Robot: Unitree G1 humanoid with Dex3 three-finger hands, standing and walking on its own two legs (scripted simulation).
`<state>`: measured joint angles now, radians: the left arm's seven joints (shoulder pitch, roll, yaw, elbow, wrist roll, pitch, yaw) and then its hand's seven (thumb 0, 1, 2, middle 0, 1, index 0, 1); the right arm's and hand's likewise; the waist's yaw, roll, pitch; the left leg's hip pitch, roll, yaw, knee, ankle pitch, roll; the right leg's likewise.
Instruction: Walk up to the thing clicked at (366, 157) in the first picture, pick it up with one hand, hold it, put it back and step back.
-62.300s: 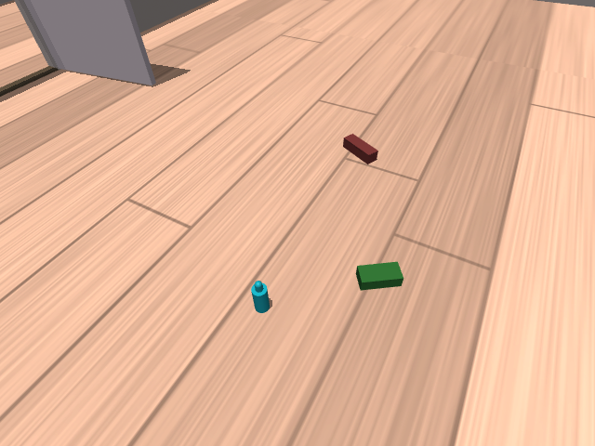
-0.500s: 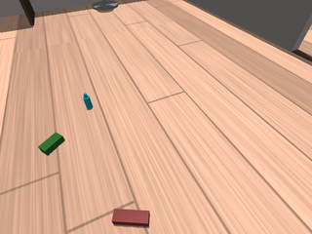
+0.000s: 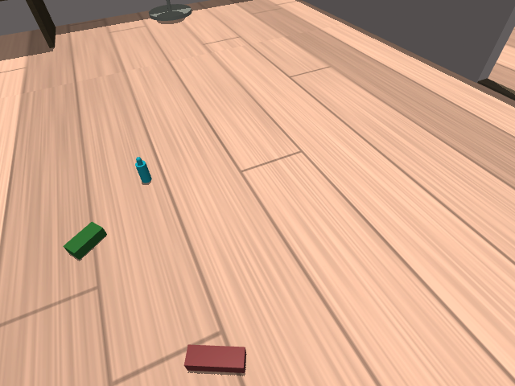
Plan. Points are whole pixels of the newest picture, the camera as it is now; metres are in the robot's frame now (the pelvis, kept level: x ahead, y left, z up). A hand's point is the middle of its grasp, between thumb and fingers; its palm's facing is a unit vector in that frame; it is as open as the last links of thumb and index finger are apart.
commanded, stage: stand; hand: left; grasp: from above
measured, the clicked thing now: (216, 358) +0.39 +0.20 -0.75
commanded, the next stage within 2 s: step back in 1.42 s
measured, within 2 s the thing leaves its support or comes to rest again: neither
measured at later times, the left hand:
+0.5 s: hand out of the picture +0.08 +0.24 -0.16, palm faces +0.01 -0.95 -0.32, open 7.4 cm
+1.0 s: hand out of the picture +0.08 +0.25 -0.16, palm faces +0.00 -0.94 -0.34, open 7.4 cm
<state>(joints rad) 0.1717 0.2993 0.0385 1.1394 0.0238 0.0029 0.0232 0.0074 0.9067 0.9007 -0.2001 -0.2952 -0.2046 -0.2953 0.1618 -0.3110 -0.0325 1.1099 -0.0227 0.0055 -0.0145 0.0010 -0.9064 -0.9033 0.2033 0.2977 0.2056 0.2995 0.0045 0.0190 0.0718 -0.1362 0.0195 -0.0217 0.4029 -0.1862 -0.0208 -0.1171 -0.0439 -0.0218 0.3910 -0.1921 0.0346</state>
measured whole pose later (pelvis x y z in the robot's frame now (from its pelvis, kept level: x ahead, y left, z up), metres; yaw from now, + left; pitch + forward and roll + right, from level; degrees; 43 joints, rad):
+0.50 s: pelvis +0.01 +0.00 +0.00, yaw -1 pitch -4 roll +0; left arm 0.12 0.30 0.03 1.15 0.01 0.00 0.01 0.01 0.91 0.90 -0.20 -0.30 -0.20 -0.30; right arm 0.13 -0.30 -0.01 1.13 -0.02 0.00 -0.01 0.00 -0.91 -0.90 0.20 0.30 0.21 0.30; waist 0.00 0.01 0.07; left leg -0.11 0.02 -0.01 0.36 -0.18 -0.02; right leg -0.10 -0.04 -0.01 0.35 -0.19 0.04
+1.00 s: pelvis +0.01 +0.00 +0.00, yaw -1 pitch -4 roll +0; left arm 0.12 0.32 0.03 1.15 0.01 0.00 0.01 0.01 0.91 0.90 -0.20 -0.30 -0.20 -0.30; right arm 0.12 -0.32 -0.01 1.13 -0.02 -0.01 -0.01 0.00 -0.91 -0.90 0.20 0.30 0.21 0.30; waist 0.00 0.01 0.07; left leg -0.11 0.02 -0.01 0.34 -0.17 -0.02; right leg -0.10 -0.04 -0.01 0.35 -0.18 0.03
